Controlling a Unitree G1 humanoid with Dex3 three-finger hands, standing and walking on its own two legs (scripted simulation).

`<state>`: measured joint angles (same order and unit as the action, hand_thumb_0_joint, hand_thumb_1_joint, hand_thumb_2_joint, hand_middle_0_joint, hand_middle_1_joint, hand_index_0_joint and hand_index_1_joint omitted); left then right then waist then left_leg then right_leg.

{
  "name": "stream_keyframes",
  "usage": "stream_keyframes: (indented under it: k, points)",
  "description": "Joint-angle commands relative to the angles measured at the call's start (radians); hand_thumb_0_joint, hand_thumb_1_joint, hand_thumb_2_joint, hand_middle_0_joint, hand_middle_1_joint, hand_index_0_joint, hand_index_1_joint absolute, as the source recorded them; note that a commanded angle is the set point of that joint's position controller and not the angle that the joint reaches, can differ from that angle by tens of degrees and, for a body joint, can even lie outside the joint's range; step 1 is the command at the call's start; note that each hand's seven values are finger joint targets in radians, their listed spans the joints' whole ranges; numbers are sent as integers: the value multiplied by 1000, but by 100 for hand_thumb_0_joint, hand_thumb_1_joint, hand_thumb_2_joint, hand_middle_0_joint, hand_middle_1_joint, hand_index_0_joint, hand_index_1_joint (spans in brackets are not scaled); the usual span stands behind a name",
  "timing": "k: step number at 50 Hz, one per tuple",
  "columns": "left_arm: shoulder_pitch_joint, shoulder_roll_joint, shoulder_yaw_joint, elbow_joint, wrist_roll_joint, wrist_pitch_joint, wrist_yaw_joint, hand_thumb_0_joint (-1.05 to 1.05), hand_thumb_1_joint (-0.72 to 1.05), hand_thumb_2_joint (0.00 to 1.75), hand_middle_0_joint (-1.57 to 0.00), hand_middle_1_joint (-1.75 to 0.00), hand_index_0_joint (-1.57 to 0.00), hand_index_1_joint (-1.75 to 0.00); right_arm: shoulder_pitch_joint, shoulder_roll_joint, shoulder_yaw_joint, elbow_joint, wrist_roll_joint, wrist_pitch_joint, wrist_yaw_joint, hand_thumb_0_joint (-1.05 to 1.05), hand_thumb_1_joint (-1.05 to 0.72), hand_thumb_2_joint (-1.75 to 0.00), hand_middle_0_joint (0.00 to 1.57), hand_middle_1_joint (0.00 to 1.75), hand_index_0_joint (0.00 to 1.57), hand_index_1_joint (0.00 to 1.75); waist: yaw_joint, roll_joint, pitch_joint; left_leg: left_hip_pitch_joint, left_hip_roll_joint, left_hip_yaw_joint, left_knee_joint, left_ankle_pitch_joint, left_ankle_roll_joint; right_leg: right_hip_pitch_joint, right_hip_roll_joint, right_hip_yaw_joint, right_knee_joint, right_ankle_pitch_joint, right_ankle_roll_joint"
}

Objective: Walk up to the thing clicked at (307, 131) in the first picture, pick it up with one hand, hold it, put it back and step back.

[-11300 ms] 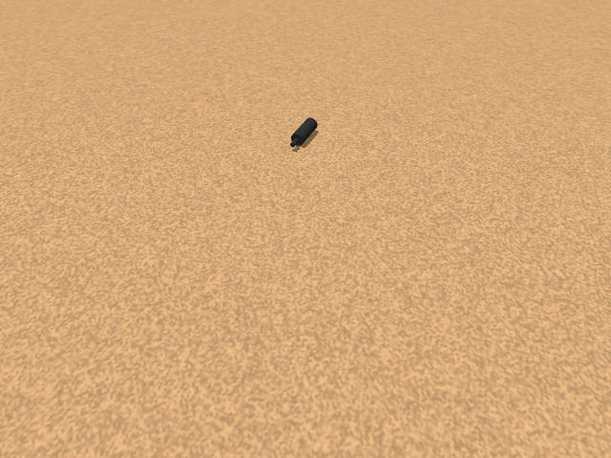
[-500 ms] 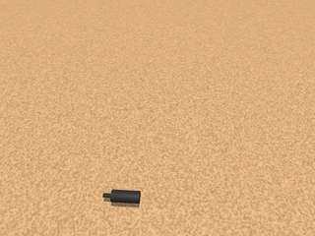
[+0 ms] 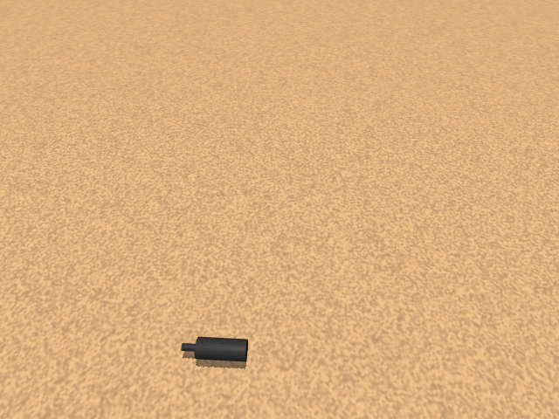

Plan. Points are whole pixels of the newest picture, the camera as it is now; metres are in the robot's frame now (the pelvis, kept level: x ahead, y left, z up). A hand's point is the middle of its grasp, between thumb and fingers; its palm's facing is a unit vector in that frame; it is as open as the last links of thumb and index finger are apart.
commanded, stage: stand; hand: left
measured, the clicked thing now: (214, 348) +0.46 +0.23 -0.75
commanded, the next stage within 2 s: walk up in 0.38 s
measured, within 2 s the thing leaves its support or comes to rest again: neither
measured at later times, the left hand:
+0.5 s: hand out of the picture +0.07 +0.26 -0.16, palm faces +0.00 -0.93 -0.36, open 7.4 cm
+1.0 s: hand out of the picture +0.01 +0.29 -0.18, palm faces -0.10 -0.93 -0.36, open 7.4 cm
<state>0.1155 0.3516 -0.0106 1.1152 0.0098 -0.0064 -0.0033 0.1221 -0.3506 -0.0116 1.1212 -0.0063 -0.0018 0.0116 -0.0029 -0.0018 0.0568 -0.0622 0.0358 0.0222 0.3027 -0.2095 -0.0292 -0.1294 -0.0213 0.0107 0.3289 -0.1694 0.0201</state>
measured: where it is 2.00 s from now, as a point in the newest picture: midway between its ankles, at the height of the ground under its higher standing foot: outside the picture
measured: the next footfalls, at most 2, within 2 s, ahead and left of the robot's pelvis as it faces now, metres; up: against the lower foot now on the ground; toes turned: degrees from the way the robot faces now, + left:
left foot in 0.74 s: -0.07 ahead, +0.15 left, +0.00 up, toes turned -1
right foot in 1.10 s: -0.12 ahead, -0.10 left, +0.00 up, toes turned +0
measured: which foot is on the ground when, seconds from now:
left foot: down 0.00-0.60, up 0.62-0.72, down 0.74-1.00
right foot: down 0.00-0.74, up 0.76-1.00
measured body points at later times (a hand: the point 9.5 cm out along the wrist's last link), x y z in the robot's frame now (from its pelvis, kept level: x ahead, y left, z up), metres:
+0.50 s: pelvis -0.02 +0.00 -0.01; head +0.02 +0.00 +0.44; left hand +0.07 +0.31 -0.14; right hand +0.07 -0.31 -0.14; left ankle -0.03 +0.14 -0.75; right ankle +0.01 -0.13 -0.75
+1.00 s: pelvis -0.12 +0.03 -0.02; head -0.04 +0.05 +0.42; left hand +0.02 +0.33 -0.16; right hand -0.08 -0.29 -0.14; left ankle -0.11 +0.15 -0.75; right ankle -0.16 -0.10 -0.69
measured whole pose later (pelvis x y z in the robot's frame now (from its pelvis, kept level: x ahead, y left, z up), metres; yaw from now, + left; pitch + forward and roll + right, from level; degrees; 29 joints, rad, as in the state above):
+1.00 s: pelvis -0.12 +0.03 -0.02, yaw -2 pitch -1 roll -1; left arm 0.07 0.39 0.06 0.86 0.03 0.08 0.01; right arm 0.19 -0.36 -0.06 0.92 -0.02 0.03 -0.03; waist -0.02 -0.03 0.21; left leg -0.29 0.02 0.01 0.62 -0.32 0.01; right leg -0.41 0.10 0.13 1.03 -0.50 0.02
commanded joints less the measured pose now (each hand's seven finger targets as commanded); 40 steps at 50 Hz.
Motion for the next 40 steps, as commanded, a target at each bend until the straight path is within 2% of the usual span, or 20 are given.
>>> stream_keyframes:
  k: [1, 9, 13, 18, 19, 20, 23, 25, 27, 28, 30, 31, 32, 34, 35, 36, 37, 38, 39, 40]
  points:
    - [-30, 220, 47, -56, -3, -23, 13, 0, 90, 90, -20, -30, -20, -30, -21, -211, -35, -57, -4, -22, -18, 0, -90, -90, 20, 30, 20, 30, 3, 7, -79, -18, 102, -70, -43, 151, 39, 41, -111, 80, -36, 189, -43]
    - [-29, 222, 49, -53, -2, -22, 14, 0, 90, 90, -20, -30, -20, -30, -19, -210, -36, -59, -3, -24, -18, 0, -90, -90, 20, 30, 20, 30, 1, 2, -77, -18, 104, -78, -48, 155, 39, 37, -108, 73, -33, 175, -40]
    - [-21, 216, 46, -54, 0, -25, 14, 0, 90, 90, -20, -30, -20, -30, -20, -215, -38, -61, -2, -23, -18, 0, -90, -90, 20, 30, 20, 30, 3, 3, -93, 2, 106, -78, -38, 198, 41, 41, -109, 68, -28, 211, -41]
    - [-27, 219, 47, -56, -3, -24, 15, 0, 90, 90, -20, -30, -20, -30, -15, -206, -34, -61, -4, -23, -18, 0, -90, -90, 20, 30, 20, 30, 0, 0, -78, -17, 102, -73, -41, 179, 40, 39, -112, 72, -30, 208, -40]
    - [-29, 267, 92, -81, -16, -9, 21, 0, 90, 90, -20, -30, -20, -30, -59, -254, -56, -64, -2, -2, -20, 0, -90, -90, 20, 30, 20, 30, 20, 1, 34, -67, 91, -84, 52, 337, 57, -46, -94, 76, 54, 380, -40]
    - [-14, 262, 95, -96, -19, -4, 26, 0, 90, 90, -20, -30, -20, -30, -30, -241, -56, -77, 6, 3, -23, 0, -90, -90, 20, 30, 20, 30, 13, -6, -10, -60, 98, -69, 84, 413, 62, -24, -92, 59, 85, 427, -47]
    - [-16, 248, 101, -122, -18, 9, 28, 0, 90, 90, -20, -30, -20, -30, -18, -243, -70, -98, 12, 13, -23, 0, -90, -90, 20, 30, 20, 30, 7, 4, -100, -46, 98, -62, 133, 429, 81, -4, -87, 49, 135, 422, -72]
    - [-20, 247, 102, -145, -16, 18, 26, 0, 90, 90, -20, -30, -20, -30, -29, -244, -76, -121, 13, 22, -23, 0, -90, -90, 20, 30, 20, 30, 7, 0, -142, -39, 79, -51, 185, 348, 88, -22, -102, 73, 147, 399, -89]
    - [-39, 268, 109, -167, -11, 25, 25, 0, 90, 90, -20, -30, -20, -30, -17, -227, -77, -136, 12, 33, -23, 0, -90, -90, 20, 30, 20, 30, 2, -43, -159, -61, 32, -29, 282, 233, 82, -56, -157, 135, 126, 386, -135]
    - [-40, 286, 115, -177, -9, 29, 26, 0, 90, 90, -20, -30, -20, -30, -19, -222, -79, -144, 9, 39, -22, 0, -90, -90, 20, 30, 20, 30, 11, -69, -152, -59, -3, -18, 348, 142, 70, -97, -203, 182, 93, 383, -172]
    - [-94, 317, 123, -214, 7, 32, 29, 0, 90, 90, -20, -30, -20, -30, 29, -203, -86, -150, 3, 53, -19, 0, -90, -90, 20, 30, 20, 30, 1, -182, -125, -113, -77, -7, 534, -275, 61, -156, -310, 283, 43, 371, -262]
    - [-115, 328, 128, -233, 20, 33, 29, 0, 90, 90, -20, -30, -20, -30, 66, -206, -89, -158, -3, 59, -15, 0, -90, -90, 20, 30, 20, 30, -9, -221, -103, -122, -62, -47, 611, -375, 70, -221, -344, 312, 35, 330, -288]
    - [-140, 324, 129, -250, 25, 34, 28, 0, 90, 90, -20, -30, -20, -30, 103, -206, -92, -159, -1, 62, -13, 0, -90, -90, 20, 30, 20, 30, -24, -219, -90, -106, -41, -86, 624, -400, 81, -277, -343, 293, 48, 275, -284]
    - [-205, 304, 118, -289, 28, 37, 32, 0, 90, 90, -20, -30, -20, -30, 155, -222, -106, -162, 5, 53, -10, 0, -90, -90, 20, 30, 20, 30, -70, -229, -104, -60, -9, -114, 537, -295, 102, -324, -284, 232, 155, 264, -218]
    - [-209, 278, 111, -302, 24, 40, 33, 0, 90, 90, -20, -30, -20, -30, 169, -228, -105, -162, 5, 43, -13, 0, -90, -90, 20, 30, 20, 30, -83, -175, -116, -83, 14, -102, 358, -129, 110, -278, -204, 174, 260, 205, -165]
    - [-180, 230, 98, -315, 16, 47, 33, 0, 90, 90, -20, -30, -20, -30, 156, -284, -117, -176, -14, 32, -20, 0, -90, -90, 20, 30, 20, 30, -77, 82, -88, -135, 133, -253, 111, 191, 111, -285, -40, 91, 458, 56, -88]
    - [-155, 180, 96, -326, 11, 50, 39, 0, 90, 90, -20, -30, -20, -30, 105, -365, -133, -193, -25, 24, -22, 0, -90, -90, 20, 30, 20, 30, -53, 279, -55, -81, 262, -466, 17, 449, 154, -423, 137, 61, 620, -336, -47]
    - [-103, 201, 107, -308, 15, 62, 45, 0, 90, 90, -20, -30, -20, -30, 75, -356, -134, -217, -40, 18, -29, 0, -90, -90, 20, 30, 20, 30, -19, 153, -76, -85, 308, -464, 70, 533, 213, -409, 128, 155, 724, -425, -48]
    - [-41, 205, 108, -301, 10, 69, 40, 0, 90, 90, -20, -30, -20, -30, 50, -312, -123, -228, -39, 15, -32, 0, -90, -90, 20, 30, 20, 30, 20, 60, -88, -84, 270, -336, 126, 631, 230, -374, 115, 153, 797, -412, -53]
    - [-47, 193, 109, -306, 14, 68, 44, 0, 90, 90, -20, -30, -20, -30, 34, -359, -124, -254, -37, 17, -33, 0, -90, -90, 20, 30, 20, 30, -10, 170, -116, -115, 322, -411, 118, 649, 261, -380, 145, 176, 841, -462, -47]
